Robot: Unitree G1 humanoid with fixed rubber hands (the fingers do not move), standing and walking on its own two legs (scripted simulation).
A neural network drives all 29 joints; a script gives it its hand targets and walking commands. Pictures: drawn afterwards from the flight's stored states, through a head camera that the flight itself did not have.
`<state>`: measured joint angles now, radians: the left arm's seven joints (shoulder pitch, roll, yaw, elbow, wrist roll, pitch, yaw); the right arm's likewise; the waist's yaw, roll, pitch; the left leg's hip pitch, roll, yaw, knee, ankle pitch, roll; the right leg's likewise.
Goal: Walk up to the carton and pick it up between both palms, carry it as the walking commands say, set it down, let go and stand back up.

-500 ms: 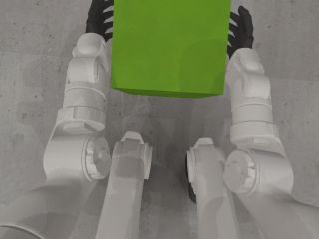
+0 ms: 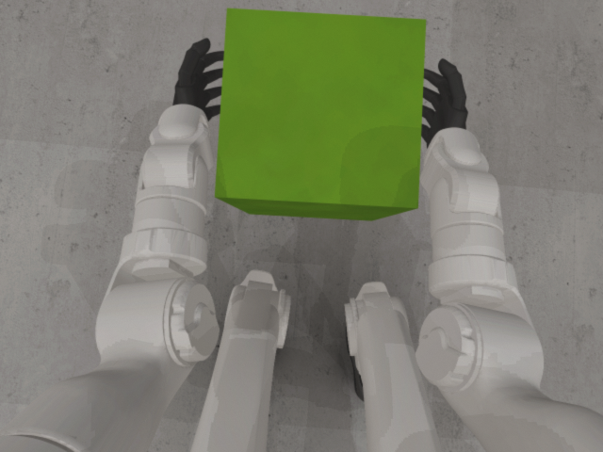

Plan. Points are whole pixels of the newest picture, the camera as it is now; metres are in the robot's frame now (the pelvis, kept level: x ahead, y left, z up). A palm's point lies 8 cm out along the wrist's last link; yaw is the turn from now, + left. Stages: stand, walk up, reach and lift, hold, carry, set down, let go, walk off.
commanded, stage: reach and lift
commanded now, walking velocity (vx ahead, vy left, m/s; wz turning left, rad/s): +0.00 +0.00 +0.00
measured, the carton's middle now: (316, 140) +0.50 +0.03 -0.15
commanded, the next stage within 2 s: none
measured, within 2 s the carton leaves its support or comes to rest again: neither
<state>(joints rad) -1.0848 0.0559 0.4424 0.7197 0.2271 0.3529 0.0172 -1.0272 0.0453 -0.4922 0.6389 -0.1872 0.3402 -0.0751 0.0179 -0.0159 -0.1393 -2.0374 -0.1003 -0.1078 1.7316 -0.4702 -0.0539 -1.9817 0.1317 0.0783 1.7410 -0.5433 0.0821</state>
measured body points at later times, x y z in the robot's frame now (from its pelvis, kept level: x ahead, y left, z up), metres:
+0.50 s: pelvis +0.02 +0.00 +0.06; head +0.25 +0.03 +0.45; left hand +0.49 +0.18 -0.01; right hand +0.49 -0.12 +0.00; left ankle +0.11 +0.13 -0.46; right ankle +0.10 -0.13 -0.46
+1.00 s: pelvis +0.04 +0.00 +0.13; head +0.23 +0.02 +0.54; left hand +0.47 +0.18 +0.07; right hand +0.47 -0.13 +0.07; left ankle +0.11 +0.13 -0.46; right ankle +0.10 -0.14 -0.46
